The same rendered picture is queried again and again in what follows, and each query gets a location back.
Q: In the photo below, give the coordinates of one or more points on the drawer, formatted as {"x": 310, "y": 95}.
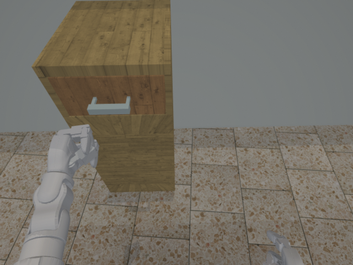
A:
{"x": 147, "y": 92}

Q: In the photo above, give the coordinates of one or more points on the handle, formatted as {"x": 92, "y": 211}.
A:
{"x": 105, "y": 109}

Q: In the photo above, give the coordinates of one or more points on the robot right hand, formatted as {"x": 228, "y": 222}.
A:
{"x": 289, "y": 255}

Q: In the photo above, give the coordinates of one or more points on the cabinet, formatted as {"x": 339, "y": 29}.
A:
{"x": 119, "y": 38}

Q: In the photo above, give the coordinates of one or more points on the robot left forearm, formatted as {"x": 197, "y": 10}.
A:
{"x": 46, "y": 237}

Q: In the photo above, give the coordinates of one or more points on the robot left hand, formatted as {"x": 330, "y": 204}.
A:
{"x": 66, "y": 156}

